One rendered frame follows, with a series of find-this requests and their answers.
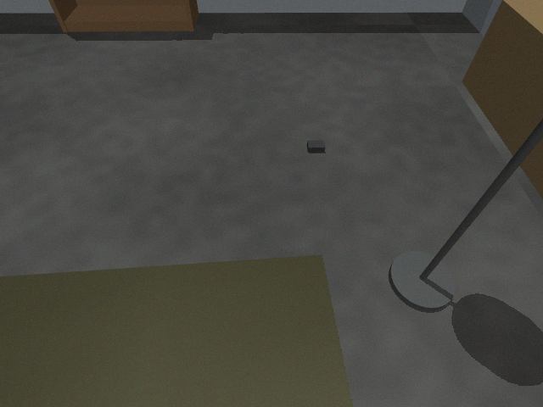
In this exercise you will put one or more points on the small box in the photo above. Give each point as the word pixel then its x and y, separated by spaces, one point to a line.
pixel 316 146

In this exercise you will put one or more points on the bookshelf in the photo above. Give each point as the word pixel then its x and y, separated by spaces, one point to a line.
pixel 126 15

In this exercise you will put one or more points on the floor lamp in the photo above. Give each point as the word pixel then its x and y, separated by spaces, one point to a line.
pixel 421 280

